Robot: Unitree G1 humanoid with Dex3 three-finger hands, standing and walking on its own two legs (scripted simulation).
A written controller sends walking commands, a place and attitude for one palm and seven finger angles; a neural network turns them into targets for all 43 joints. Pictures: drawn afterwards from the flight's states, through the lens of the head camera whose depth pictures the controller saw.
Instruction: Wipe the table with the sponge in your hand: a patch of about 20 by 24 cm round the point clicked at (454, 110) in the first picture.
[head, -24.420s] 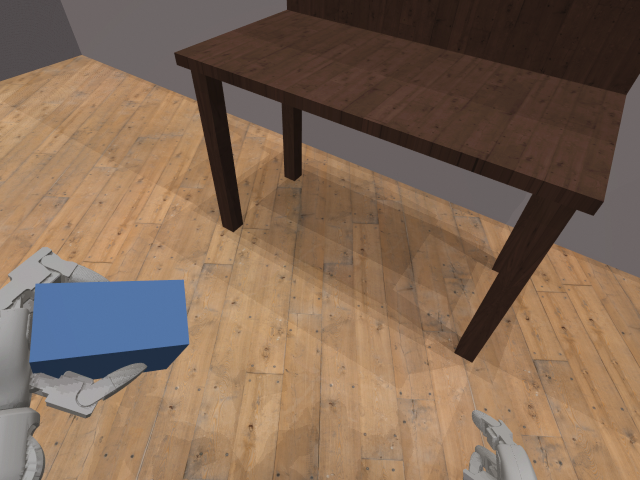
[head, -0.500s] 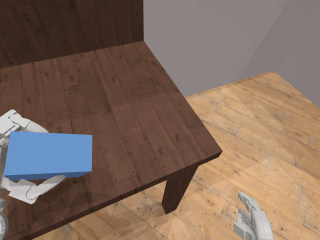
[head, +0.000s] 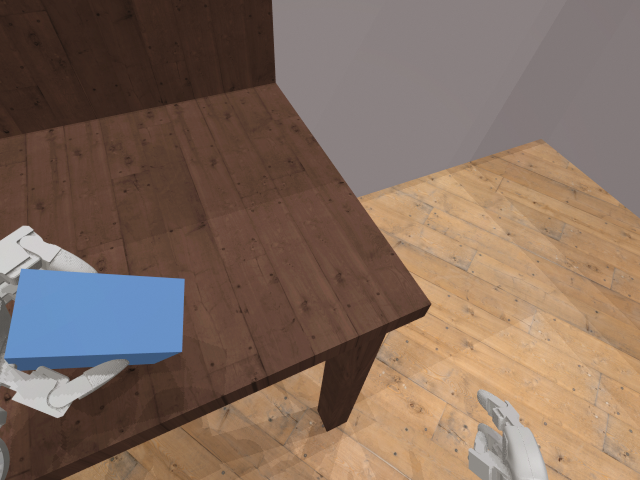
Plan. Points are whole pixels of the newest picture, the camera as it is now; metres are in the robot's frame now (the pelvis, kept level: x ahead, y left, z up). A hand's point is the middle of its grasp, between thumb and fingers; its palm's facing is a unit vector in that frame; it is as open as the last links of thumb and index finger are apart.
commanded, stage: come to a stop and stand still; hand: left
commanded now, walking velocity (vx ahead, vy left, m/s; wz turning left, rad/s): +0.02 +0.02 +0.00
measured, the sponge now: (123, 324) +0.23 +0.20 +0.14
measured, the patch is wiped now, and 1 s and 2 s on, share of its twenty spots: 0.00 0.00 0.00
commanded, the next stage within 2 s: look again from close up in 0.90 s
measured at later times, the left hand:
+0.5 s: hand out of the picture +0.20 +0.32 +0.17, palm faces +0.42 -0.84 -0.35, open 10.3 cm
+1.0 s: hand out of the picture +0.21 +0.34 +0.16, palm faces +0.37 -0.86 -0.36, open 10.3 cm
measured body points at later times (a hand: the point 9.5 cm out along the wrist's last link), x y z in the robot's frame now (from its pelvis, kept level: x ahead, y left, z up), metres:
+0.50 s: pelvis -0.02 +0.06 +0.00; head +0.00 +0.09 +0.45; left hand +0.17 +0.36 +0.19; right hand +0.15 -0.15 -0.07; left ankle -0.01 +0.15 -0.73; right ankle +0.02 -0.05 -0.73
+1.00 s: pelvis -0.01 +0.09 +0.01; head +0.02 +0.12 +0.45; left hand +0.18 +0.38 +0.18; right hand +0.17 -0.13 -0.06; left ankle -0.01 +0.15 -0.73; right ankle +0.02 -0.05 -0.73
